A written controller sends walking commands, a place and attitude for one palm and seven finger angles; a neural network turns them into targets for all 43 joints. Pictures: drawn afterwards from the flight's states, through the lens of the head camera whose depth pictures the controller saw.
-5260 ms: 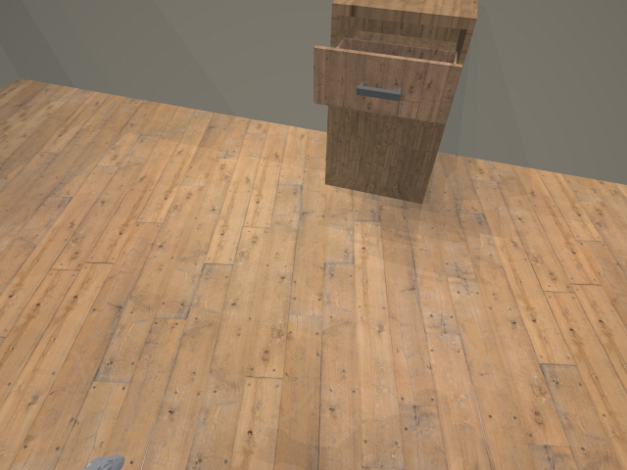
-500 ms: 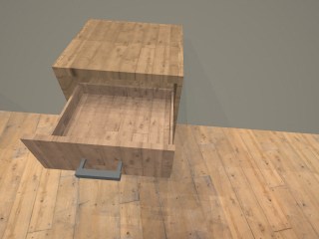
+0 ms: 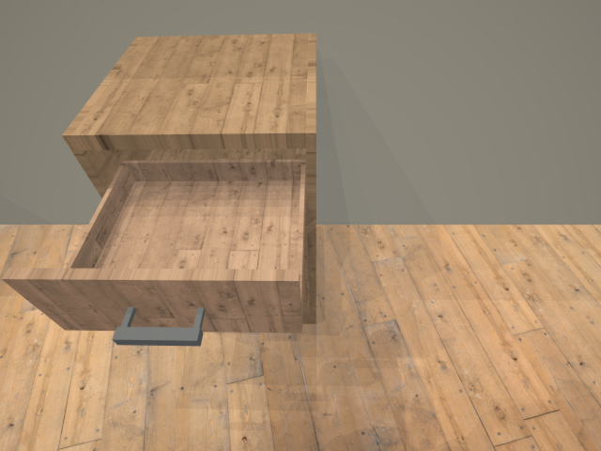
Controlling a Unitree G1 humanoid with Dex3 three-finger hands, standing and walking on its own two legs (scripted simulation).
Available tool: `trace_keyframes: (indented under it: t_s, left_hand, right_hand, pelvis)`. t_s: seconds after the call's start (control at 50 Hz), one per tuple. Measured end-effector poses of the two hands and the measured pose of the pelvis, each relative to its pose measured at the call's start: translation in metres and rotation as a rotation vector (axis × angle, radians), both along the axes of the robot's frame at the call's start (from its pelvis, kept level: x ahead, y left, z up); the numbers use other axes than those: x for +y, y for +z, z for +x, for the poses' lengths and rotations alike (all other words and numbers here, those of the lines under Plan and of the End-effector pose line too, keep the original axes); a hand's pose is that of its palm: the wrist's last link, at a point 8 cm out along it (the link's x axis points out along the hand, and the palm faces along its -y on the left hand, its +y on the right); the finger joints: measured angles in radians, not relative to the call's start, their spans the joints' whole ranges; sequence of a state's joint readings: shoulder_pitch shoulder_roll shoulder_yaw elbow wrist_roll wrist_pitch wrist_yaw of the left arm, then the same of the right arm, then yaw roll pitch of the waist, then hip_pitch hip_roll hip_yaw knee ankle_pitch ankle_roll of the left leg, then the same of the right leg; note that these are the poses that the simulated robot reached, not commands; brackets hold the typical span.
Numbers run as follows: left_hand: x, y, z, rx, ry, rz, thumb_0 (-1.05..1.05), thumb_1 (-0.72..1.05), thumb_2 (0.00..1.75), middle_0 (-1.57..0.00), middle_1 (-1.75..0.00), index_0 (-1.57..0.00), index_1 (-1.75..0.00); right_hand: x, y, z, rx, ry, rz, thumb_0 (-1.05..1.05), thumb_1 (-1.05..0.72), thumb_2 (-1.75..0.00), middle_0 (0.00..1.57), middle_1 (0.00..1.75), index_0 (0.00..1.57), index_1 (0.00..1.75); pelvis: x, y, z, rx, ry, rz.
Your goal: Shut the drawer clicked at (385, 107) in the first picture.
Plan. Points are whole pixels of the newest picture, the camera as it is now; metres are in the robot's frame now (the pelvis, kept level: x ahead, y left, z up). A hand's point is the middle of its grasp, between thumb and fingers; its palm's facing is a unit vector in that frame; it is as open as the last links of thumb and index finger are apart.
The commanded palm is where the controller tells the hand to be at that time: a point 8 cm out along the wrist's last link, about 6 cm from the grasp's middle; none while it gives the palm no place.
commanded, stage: come to a stop and stand still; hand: left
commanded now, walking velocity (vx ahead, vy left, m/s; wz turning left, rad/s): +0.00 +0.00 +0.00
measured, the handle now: (162, 324) +0.31 +0.25 -0.07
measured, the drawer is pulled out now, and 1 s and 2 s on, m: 0.30 0.30 0.29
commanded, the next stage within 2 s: look again from close up in 0.46 s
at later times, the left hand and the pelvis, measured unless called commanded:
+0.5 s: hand out of the picture +0.00 +0.13 -0.16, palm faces +0.04 -0.98 -0.20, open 7.3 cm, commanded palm none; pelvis +0.00 -0.04 +0.01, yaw +0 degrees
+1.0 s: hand out of the picture +0.01 +0.19 -0.17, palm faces +0.03 -0.98 -0.20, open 7.4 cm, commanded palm none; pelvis +0.01 +0.02 +0.01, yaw +0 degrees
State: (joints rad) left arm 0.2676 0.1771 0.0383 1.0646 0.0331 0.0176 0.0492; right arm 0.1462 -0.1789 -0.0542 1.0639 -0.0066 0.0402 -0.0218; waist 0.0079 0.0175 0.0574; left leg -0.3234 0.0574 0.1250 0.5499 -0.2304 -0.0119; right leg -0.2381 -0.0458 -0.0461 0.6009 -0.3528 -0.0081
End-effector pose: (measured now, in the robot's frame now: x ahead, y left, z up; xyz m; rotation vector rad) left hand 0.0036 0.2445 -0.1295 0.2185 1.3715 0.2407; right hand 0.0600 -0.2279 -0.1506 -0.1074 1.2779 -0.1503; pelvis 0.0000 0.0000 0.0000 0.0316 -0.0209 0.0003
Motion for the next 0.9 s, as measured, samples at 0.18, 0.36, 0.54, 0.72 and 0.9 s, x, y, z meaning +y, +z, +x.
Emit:
trace_keyframes:
  t_s: [0.18,0.36,0.54,0.72,0.9]
  left_hand:
    - [-0.047,0.001,0.008,0.000,-0.036,-0.067,0.00,0.91,0.90,-0.20,-0.30,-0.21,-0.30]
    - [-0.060,0.000,0.003,0.013,-0.007,-0.081,0.01,0.93,0.90,-0.20,-0.30,-0.21,-0.30]
    - [-0.071,0.000,-0.013,0.051,0.019,-0.108,0.00,0.92,0.90,-0.20,-0.30,-0.20,-0.30]
    - [-0.057,-0.008,-0.021,0.025,-0.004,-0.116,0.00,0.91,0.90,-0.20,-0.30,-0.21,-0.30]
    - [-0.020,-0.008,-0.007,-0.021,-0.003,-0.105,0.00,0.91,0.90,-0.20,-0.30,-0.20,-0.30]
  right_hand:
    - [-0.024,0.005,-0.070,0.144,-0.049,-0.002,0.00,-0.91,-0.90,0.20,0.30,0.20,0.30]
    - [-0.020,0.012,-0.116,0.282,-0.041,0.017,0.00,-0.91,-0.90,0.20,0.30,0.20,0.30]
    - [-0.013,0.012,-0.103,0.246,-0.032,0.030,0.00,-0.91,-0.90,0.20,0.30,0.20,0.30]
    - [-0.008,0.009,-0.056,0.073,-0.016,-0.014,0.01,-0.93,-0.90,0.20,0.30,0.20,0.30]
    - [0.011,0.017,-0.042,0.032,0.039,-0.042,0.01,-0.94,-0.90,0.20,0.30,0.20,0.30]
  pelvis:
    - [-0.026,0.008,0.004,0.013,-0.004,-0.028]
    - [-0.040,0.013,0.001,0.000,0.003,-0.024]
    - [-0.040,0.014,0.005,-0.001,0.006,-0.028]
    - [-0.015,0.006,0.003,0.011,0.012,-0.059]
    - [0.008,0.007,0.006,0.007,0.006,-0.042]
